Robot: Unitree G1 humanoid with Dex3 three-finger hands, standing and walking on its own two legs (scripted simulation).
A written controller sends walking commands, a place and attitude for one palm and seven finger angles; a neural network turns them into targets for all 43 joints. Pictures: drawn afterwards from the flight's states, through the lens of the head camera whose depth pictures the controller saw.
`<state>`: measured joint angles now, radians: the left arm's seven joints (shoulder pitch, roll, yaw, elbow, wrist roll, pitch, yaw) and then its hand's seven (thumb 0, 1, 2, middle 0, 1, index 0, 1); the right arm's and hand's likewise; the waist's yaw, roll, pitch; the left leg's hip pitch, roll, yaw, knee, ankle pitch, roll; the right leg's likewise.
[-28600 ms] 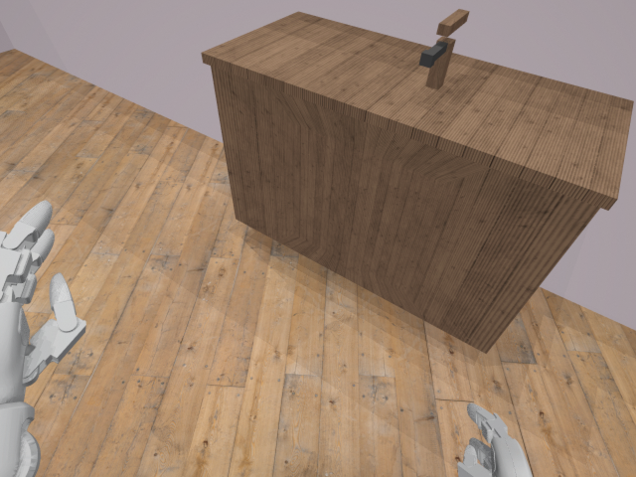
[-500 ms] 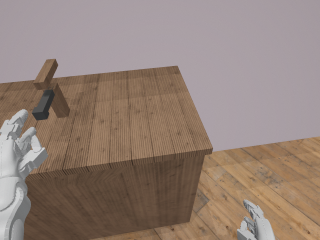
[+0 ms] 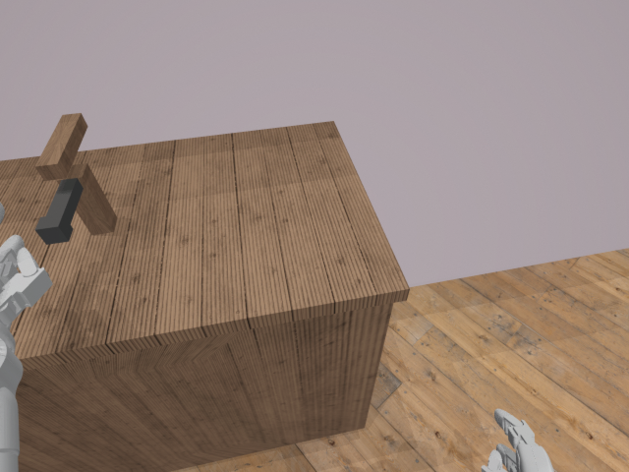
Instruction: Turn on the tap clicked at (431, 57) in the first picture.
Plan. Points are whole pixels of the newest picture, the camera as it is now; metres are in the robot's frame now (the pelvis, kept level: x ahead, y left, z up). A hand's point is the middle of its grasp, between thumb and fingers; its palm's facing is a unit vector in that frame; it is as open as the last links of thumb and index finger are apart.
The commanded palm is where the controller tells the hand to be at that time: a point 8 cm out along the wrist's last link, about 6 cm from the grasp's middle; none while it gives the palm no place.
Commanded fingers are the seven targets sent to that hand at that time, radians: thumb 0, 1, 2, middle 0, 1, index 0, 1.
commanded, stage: reach beside the lever's end, fingers flat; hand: left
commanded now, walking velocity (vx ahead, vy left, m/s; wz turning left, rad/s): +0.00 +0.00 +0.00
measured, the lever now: (54, 229) +0.36 +0.39 +0.13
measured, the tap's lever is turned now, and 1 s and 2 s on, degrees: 0 0 7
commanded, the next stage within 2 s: push the lever round in 0.90 s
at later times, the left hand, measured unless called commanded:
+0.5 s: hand (35, 257) +0.31 +0.39 +0.12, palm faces +0.51 -0.85 -0.12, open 7.8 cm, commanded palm +0.27 +0.43 +0.12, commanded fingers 0.00 0.90 0.90 -0.15 -0.15 -0.15 -0.15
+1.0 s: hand (31, 262) +0.31 +0.39 +0.12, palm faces +0.53 -0.84 -0.12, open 7.8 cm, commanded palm +0.27 +0.42 +0.12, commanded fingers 0.00 0.90 0.90 -0.15 -0.15 -0.15 -0.15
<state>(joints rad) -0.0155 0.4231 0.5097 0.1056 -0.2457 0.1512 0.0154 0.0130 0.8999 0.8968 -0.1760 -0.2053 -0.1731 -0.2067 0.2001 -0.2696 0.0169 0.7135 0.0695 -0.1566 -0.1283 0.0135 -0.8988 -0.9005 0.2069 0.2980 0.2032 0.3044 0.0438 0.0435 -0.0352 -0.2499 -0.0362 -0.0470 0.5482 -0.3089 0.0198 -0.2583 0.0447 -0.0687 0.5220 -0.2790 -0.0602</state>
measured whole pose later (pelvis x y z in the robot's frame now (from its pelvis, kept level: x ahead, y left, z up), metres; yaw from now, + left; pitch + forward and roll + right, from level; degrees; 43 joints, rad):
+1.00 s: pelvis +0.00 +0.03 +0.00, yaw +0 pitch +4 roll -2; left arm -0.18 0.48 0.57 0.43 -0.20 -0.03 -0.08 0.01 0.90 0.90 -0.16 -0.15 -0.15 -0.15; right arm 0.28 -0.26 0.01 0.70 0.05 -0.14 -0.11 0.01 -0.90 -0.90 0.21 0.30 0.20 0.30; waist 0.02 0.03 -0.05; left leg -0.33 -0.06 -0.04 0.58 -0.32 0.06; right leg -0.32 0.02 -0.06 0.52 -0.27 -0.02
